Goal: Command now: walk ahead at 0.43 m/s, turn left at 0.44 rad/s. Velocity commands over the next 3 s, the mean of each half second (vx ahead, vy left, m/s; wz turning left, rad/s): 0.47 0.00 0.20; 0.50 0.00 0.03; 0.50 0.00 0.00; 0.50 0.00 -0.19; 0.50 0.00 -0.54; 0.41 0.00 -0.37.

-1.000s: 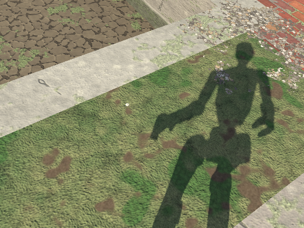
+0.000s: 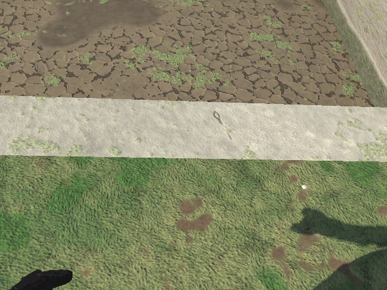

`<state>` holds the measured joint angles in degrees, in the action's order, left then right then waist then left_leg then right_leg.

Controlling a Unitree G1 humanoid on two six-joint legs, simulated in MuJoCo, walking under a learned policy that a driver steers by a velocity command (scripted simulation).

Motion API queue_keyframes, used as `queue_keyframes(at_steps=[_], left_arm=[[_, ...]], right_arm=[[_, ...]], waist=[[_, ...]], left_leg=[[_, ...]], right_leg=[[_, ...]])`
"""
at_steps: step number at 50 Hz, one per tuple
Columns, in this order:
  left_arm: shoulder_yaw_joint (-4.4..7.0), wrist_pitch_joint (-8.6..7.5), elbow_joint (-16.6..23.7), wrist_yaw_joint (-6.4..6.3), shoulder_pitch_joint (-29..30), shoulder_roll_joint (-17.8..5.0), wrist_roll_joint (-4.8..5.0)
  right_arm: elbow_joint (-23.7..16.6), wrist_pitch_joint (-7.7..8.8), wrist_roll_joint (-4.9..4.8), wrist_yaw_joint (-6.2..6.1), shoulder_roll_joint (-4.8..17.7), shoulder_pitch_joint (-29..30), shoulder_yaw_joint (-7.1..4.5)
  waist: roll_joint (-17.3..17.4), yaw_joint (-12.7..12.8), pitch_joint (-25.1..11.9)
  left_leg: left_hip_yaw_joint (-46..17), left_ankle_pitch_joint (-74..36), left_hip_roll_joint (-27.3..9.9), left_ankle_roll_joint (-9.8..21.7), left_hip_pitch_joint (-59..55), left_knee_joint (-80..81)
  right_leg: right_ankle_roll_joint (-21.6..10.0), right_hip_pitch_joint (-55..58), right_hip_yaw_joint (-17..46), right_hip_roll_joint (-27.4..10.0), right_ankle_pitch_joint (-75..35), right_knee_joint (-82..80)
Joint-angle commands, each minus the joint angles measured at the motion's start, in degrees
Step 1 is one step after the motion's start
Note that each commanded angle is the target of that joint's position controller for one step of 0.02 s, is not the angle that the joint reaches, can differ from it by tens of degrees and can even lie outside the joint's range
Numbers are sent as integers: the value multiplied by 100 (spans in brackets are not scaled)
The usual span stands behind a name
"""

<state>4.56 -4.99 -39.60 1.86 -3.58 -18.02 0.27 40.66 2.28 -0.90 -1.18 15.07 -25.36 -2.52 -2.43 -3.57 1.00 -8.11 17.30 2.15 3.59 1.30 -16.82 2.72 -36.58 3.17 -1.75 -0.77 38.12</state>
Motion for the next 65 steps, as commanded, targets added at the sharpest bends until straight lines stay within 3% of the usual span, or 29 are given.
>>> queue_keyframes(at_steps=[1, 6, 8, 9, 10, 11, 12, 14, 18, 24, 29, 32, 33, 34, 35, 36, 37, 38, 40, 44, 50, 54, 57, 59, 60, 61, 62, 63, 65], left_arm=[[-38, -170, 652, 106, 1177, -209, 44], [59, -237, 614, 131, 763, -504, 52], [227, -223, 325, 25, -572, -857, 0], [265, -202, 231, -22, -1669, -1178, -97], [313, -181, -68, 62, -2030, -1358, -105], [158, -180, -17, 64, -1858, -742, 43], [97, -146, -15, 15, -1491, -535, 60], [35, -94, -2, -15, -1044, -428, -43], [-9, -189, -141, -50, -1025, -378, -1], [32, -102, -339, -113, -1332, -687, 81], [60, 46, -618, -134, -1877, -867, 144], [96, 161, -662, -184, -1802, -1013, 132], [64, 199, -650, -201, -1734, -954, 112], [-50, 197, -538, -224, -1728, -722, 10], [-276, 93, -350, -187, -2447, -18, -28], [-228, -25, -459, -150, -2278, -337, 66], [-106, -93, -294, -113, -1751, -759, 220], [-126, -123, -188, -113, -1347, -728, 223], [-92, -59, -171, -121, -1211, -637, 66], [-165, 142, -196, -144, -1263, -315, 8], [-257, 58, 95, -53, -21, -86, 7], [-248, 3, 296, 72, 490, -175, 39], [-172, 1, 268, 114, 223, -317, 22], [16, -52, -52, 59, -913, -589, -25], [142, -47, -219, -12, -1792, -1011, -133], [193, 30, -297, -18, -2129, -1343, -83], [89, 86, -379, 16, -2368, -894, 65], [24, 92, -349, 15, -1995, -691, 69], [-114, 103, -231, -17, -1218, -285, -29]], right_arm=[[-115, 69, -49, -43, 1027, -189, -294], [50, -1, -42, -53, 1146, -101, -338], [-3, -25, 13, -46, 1028, 35, -279], [-146, -17, 149, -45, 699, -4, -151], [-116, 64, -42, -22, 167, -903, -24], [-37, 127, -135, -3, 827, -455, -134], [-171, 162, -184, 29, 1058, 270, -204], [-293, 229, -6, 47, 915, 856, -188], [-249, 147, 12, 89, 512, 717, -109], [-598, 263, 66, 181, 294, 1966, 32], [-859, 323, -17, 330, 450, 2665, -12], [-795, 328, 8, 359, 703, 2203, -137], [-570, 316, 22, 322, 911, 1427, -263], [-357, 288, 55, 257, 1239, 428, -386], [-274, 267, 154, 236, 1887, -52, -519], [-256, 251, 58, 251, 1361, -155, -397], [-276, 253, 48, 246, 1098, 263, -292], [-319, 248, 58, 241, 951, 624, -242], [-327, 289, 136, 273, 690, 1094, -154], [-146, 418, 81, 268, 834, 1156, -208], [207, 342, 15, 172, 1044, 654, -249], [508, 193, -27, 139, 1120, 207, -252], [614, 94, -32, 106, 1150, 237, -259], [577, 11, -57, 51, 1068, 442, -216], [455, 11, 54, -9, 828, 353, -100], [499, 99, 133, 27, 129, -720, 88], [585, 163, 16, 27, 669, -494, -35], [400, 179, -135, -8, 976, 80, -162], [133, 153, -46, -117, 904, 803, -183]], waist=[[951, -236, 413], [1217, 56, 275], [1134, 754, -764], [384, 1121, -1797], [-1735, 620, -2531], [-1002, 828, -1826], [-490, 863, -937], [145, 578, -226], [-197, 281, -89], [-49, 637, 245], [-85, 809, 333], [-209, 407, -22], [-148, -15, -505], [96, -432, -1285], [1538, -142, -2155], [1628, -306, -2491], [1255, -277, -1491], [834, -141, -953], [657, 233, -396], [641, 478, -146], [494, 65, 167], [540, -110, 281], [735, 109, 91], [666, 714, -583], [97, 1021, -1358], [-1347, 673, -2276], [-919, 962, -2432], [-573, 918, -1392], [-25, 601, -453]], left_leg=[[-849, -1237, -1221, 761, 235, 483], [-949, -3086, -1443, 575, -248, -138], [-540, -4687, -995, 312, 161, -1810], [-419, -2948, -573, 129, 1342, -3591], [-299, 1480, 413, -246, 3264, -5486], [-561, 1433, 84, -242, 3863, -5992], [-312, 913, -177, -211, 4063, -5942], [70, 232, -626, -207, 3766, -5394], [282, -51, -896, -324, 3447, -4679], [663, -1874, -789, -467, 3322, -2359], [681, -1956, -574, -273, 3236, -1445], [873, -1359, -311, 0, 2448, -1175], [1024, -1417, -159, 172, 1369, -1034], [452, -1553, -745, 461, -280, -1293], [-2300, -654, -2284, 1413, -2453, -1040], [-3573, -30, -2482, 1591, -2566, -238], [-2710, 21, -2282, 1312, -1869, -139], [-1951, -420, -2027, 1151, -1068, -65], [-1109, -1348, -1627, 1014, 179, 296], [-407, -1986, -1477, 1148, 906, 830], [330, -1866, -1220, 863, 715, 956], [269, -1946, -1470, 812, 176, 539], [214, -2691, -1593, 661, -161, -22], [503, -3978, -1231, 412, -6, -1378], [778, -2850, -823, 118, 960, -3116], [684, 1299, 184, -323, 3103, -5400], [-202, 1853, 185, -306, 3664, -6101], [-96, 1585, -80, -234, 4161, -6247], [242, 669, -598, -205, 4052, -5544]], right_leg=[[-29, -51, -200, 151, -283, -564], [-441, 789, -395, 297, 435, -965], [-873, 2894, -456, 258, 249, -1017], [-1322, 4788, 918, -876, 393, -772], [-2168, 6279, 3887, -2123, 1843, -1654], [-1946, 5797, 4007, -1952, 2634, -2148], [-1742, 4950, 2958, -1760, 2375, -2188], [-1631, 3609, 1916, -1315, 1120, -2429], [-1751, 2885, 1132, -1079, 380, -2940], [-1502, 2704, 149, -728, -222, -3122], [-1351, 3532, 249, -1134, -368, -2822], [-1150, 3975, 158, -1191, -1874, -1993], [-1009, 3781, -66, -948, -2544, -1044], [-809, 2862, -253, -689, -1709, 411], [-378, 518, -434, 296, 1428, 2740], [-372, -252, 327, 396, 3294, 3538], [-433, -728, 333, 61, 3012, 3779], [-462, -669, 171, -220, 2519, 3555], [-398, -150, 131, -554, 1931, 2900], [-169, 124, 22, -632, 1411, 2221], [-135, 152, -177, -418, -462, 51], [-295, 149, -227, -216, -390, -569], [-517, 591, -290, -68, 221, -718], [-812, 2137, -606, 208, 107, -940], [-1189, 3723, 357, -722, -1035, -763], [-2227, 5780, 2765, -2059, -651, -1009], [-2264, 5586, 3571, -2111, 624, -1697], [-2013, 4861, 2861, -1944, 1243, -1873], [-1706, 3361, 1876, -1468, 1362, -2167]])
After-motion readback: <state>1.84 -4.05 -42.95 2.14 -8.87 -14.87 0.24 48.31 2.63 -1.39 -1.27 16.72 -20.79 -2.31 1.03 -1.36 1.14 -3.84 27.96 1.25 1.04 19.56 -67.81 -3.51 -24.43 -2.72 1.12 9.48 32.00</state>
